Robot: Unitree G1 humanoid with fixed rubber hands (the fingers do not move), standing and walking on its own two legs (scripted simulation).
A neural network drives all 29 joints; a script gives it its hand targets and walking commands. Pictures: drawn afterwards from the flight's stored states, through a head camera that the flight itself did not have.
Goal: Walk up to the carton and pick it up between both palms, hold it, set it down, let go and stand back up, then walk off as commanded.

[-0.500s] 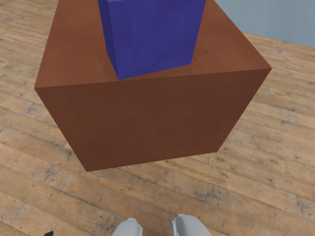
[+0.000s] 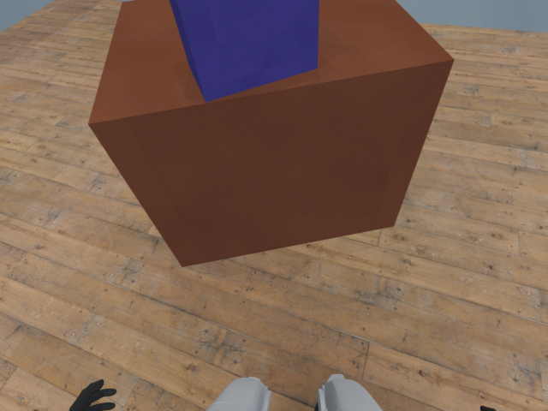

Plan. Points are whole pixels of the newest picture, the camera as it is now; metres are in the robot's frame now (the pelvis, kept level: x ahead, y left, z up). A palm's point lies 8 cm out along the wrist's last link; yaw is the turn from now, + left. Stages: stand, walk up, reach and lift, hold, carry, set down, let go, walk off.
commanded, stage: walk off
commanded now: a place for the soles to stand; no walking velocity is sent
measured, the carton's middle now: (243, 16) +0.91 +0.09 +0.13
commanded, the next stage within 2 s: stand in 1.40 s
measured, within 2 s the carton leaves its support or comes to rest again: neither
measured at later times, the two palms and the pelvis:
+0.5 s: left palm out of the picture +0.00 +0.30 -0.10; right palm out of the picture +0.01 -0.33 -0.08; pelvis -0.03 +0.00 +0.01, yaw +0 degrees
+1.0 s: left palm out of the picture +0.12 +0.34 -0.10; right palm out of the picture +0.08 -0.28 -0.08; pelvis +0.01 +0.04 +0.01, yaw +0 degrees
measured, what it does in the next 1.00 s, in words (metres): steps on the spot: left foot, then right foot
